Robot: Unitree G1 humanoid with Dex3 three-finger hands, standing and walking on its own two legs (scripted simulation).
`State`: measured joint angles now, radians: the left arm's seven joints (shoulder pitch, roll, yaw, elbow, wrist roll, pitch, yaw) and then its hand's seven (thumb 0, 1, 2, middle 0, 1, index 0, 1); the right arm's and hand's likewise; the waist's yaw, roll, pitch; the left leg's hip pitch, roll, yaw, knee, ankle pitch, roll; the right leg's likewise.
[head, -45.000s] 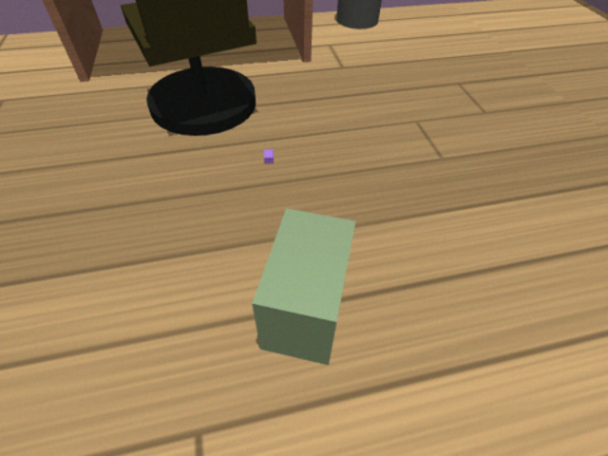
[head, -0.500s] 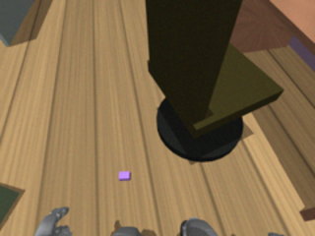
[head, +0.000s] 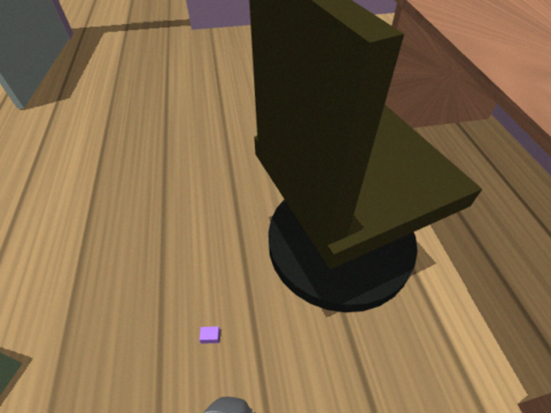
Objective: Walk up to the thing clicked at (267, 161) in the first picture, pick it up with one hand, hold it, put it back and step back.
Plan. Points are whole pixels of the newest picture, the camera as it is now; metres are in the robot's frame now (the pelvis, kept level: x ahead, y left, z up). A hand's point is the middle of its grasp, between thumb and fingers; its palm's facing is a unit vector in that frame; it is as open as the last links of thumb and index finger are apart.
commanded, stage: walk up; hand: left
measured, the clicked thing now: (209, 335) +0.47 +0.26 -0.75
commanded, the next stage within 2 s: none
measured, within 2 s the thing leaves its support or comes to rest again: neither
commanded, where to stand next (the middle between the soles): +0.08 +0.02 m, yaw +1 degrees
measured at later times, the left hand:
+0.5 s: hand out of the picture +0.06 +0.29 -0.17, palm faces -0.04 -0.92 -0.39, open 7.4 cm
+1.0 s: hand out of the picture -0.01 +0.35 -0.16, palm faces +0.01 -0.92 -0.39, open 7.4 cm
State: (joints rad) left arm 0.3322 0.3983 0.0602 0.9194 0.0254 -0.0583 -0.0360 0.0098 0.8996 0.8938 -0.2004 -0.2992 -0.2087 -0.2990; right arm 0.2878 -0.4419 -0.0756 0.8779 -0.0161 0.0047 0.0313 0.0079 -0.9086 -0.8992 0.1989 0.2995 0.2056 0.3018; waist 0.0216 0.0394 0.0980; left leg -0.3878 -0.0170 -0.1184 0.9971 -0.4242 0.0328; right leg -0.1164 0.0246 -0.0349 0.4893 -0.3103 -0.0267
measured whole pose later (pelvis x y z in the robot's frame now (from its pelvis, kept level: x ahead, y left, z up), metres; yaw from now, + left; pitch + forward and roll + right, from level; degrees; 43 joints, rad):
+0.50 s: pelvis -0.04 +0.03 -0.03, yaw -1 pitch -3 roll +0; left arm 0.17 0.39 0.05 0.82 0.00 0.04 0.01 0.00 0.90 0.89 -0.20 -0.30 -0.21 -0.30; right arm 0.04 -0.35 -0.04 0.74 -0.03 0.05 0.01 0.01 -0.91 -0.90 0.20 0.30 0.21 0.30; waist 0.02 0.00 0.20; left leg -0.50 0.03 0.02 0.63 -0.09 0.03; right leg -0.33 0.03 0.04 0.95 -0.57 -0.02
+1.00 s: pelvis +0.00 +0.06 -0.01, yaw +2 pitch -4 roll +0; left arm 0.42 0.45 0.07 0.87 0.02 0.00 -0.04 0.01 0.90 0.89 -0.20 -0.30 -0.21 -0.30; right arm 0.32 -0.41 -0.07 0.87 -0.02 -0.06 0.04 0.01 -0.91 -0.90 0.20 0.30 0.21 0.30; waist 0.01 -0.04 0.09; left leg -0.31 0.01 0.03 0.63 -0.24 0.01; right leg -0.20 -0.02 0.05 0.92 -0.49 -0.04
